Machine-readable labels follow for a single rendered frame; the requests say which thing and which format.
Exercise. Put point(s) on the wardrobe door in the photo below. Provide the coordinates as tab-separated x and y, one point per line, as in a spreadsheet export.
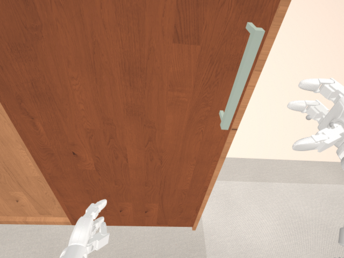
24	192
120	99

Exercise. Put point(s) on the right robot hand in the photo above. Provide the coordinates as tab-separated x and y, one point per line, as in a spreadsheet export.
327	136

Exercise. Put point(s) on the handle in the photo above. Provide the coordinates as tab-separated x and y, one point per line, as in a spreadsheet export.
254	41

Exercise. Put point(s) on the left robot forearm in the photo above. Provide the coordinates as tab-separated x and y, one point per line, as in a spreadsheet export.
74	251

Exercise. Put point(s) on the left robot hand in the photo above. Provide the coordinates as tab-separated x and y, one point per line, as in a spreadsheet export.
84	231

